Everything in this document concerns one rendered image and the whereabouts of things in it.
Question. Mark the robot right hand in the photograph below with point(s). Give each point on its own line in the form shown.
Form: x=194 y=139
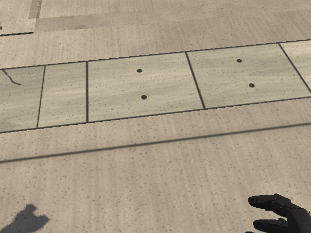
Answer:
x=298 y=219

